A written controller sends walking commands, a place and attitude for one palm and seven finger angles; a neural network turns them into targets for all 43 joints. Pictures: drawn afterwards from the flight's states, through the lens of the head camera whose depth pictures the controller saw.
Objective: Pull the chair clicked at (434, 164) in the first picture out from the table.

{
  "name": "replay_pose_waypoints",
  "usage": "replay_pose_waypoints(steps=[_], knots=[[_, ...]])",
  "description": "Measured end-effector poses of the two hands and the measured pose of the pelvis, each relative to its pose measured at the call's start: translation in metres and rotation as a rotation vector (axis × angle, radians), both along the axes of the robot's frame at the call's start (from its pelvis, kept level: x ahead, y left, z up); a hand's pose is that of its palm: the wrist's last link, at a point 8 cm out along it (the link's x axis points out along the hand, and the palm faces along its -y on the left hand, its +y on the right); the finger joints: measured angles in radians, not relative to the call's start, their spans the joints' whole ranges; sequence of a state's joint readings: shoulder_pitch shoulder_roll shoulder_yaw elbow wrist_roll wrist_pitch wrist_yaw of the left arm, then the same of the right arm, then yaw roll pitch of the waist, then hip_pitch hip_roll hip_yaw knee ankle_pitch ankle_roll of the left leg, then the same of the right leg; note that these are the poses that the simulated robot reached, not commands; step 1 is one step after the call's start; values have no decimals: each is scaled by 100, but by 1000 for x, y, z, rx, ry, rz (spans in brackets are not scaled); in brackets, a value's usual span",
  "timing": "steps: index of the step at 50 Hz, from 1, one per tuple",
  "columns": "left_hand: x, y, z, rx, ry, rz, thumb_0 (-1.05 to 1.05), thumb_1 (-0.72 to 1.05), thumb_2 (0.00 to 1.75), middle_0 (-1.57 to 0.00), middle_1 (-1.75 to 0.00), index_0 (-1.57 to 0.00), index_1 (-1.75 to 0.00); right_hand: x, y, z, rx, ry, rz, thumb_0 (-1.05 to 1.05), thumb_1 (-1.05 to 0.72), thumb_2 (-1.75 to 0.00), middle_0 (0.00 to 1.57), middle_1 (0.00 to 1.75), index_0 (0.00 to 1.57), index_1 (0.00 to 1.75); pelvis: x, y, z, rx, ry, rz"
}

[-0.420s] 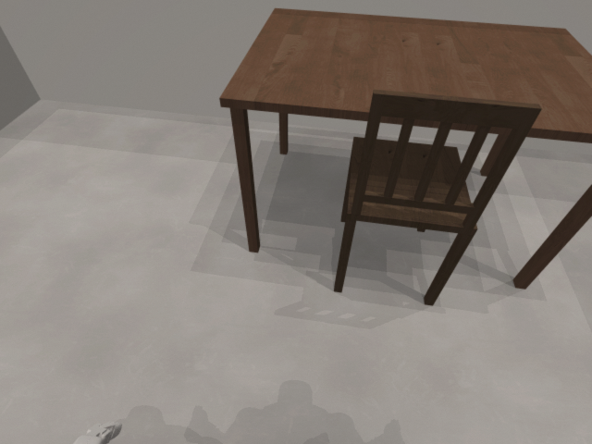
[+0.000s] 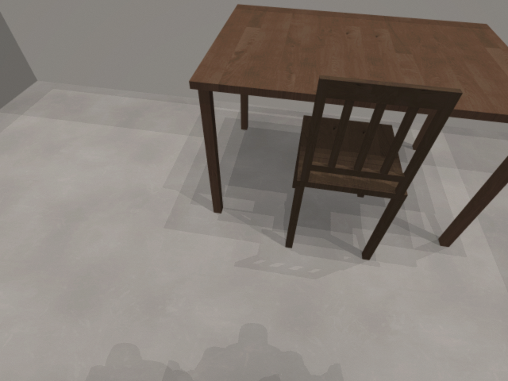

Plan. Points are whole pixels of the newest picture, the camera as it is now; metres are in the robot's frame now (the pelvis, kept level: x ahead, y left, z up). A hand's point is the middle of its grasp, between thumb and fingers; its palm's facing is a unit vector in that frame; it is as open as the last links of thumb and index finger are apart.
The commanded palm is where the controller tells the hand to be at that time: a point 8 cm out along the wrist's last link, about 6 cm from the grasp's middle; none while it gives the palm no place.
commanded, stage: stand and wait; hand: left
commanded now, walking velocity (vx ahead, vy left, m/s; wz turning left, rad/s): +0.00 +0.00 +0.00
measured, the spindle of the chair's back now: (368, 138) +0.82 -0.30 -0.11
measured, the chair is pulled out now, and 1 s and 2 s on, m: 0.00 0.00 0.00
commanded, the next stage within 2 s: look at it before walking up in 0.40 s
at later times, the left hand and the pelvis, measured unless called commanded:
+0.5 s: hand out of the picture +0.08 +0.24 -0.15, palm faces -0.02 -0.94 -0.34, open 7.4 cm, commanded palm none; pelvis +0.00 -0.01 +0.00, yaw +0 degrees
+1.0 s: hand out of the picture +0.08 +0.23 -0.15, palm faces -0.02 -0.94 -0.34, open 7.4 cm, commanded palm none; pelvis +0.00 -0.01 +0.00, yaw +0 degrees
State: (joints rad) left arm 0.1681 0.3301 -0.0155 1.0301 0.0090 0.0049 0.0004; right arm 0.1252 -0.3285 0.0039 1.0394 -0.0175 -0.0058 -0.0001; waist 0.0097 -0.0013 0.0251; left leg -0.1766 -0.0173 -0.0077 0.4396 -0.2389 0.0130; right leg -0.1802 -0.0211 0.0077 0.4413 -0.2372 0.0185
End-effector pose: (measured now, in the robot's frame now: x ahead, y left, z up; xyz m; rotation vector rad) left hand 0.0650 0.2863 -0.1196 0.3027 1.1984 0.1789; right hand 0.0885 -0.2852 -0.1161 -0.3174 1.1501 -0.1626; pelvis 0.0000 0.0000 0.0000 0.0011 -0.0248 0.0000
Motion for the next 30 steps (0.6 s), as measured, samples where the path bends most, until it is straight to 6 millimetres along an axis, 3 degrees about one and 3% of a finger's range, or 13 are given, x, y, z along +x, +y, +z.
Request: replay_pose_waypoints(steps=[11,30], knots=[[-8,2,3,18,25,13,1,90,90,-20,-30,-20,-30,-24,-11,-4,-7,64,-30,0,-91,-90,20,30,20,30,-2,-4,2,0,-5,1],[10,-6,8,19,-17,-4,1,90,90,-20,-30,-20,-30,-19,-14,-3,3,46,-31,0,-91,-90,20,30,20,30,-1,-10,4,2,-3,-3]])
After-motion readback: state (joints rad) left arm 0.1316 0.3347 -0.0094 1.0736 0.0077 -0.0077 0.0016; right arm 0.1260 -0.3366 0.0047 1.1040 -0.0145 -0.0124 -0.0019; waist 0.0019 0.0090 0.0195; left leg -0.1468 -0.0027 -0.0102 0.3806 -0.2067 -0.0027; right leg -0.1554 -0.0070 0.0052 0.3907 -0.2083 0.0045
